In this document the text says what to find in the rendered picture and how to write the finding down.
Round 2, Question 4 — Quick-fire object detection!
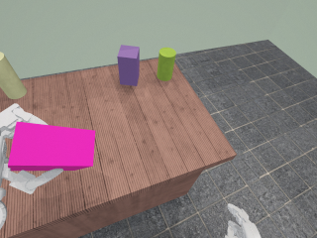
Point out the sponge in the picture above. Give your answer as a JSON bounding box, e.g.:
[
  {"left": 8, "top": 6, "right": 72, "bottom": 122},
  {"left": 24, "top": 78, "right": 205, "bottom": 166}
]
[{"left": 8, "top": 121, "right": 95, "bottom": 172}]

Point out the right robot hand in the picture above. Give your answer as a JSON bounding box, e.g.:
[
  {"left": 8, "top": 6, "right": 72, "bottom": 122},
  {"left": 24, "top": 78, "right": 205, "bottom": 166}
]
[{"left": 225, "top": 203, "right": 262, "bottom": 238}]

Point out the left robot hand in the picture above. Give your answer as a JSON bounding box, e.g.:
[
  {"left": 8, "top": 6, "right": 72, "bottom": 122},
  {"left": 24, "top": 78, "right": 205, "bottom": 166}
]
[{"left": 0, "top": 103, "right": 63, "bottom": 194}]

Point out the table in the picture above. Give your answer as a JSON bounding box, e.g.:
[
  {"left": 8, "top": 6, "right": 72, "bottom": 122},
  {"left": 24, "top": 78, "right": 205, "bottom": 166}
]
[{"left": 0, "top": 59, "right": 237, "bottom": 238}]

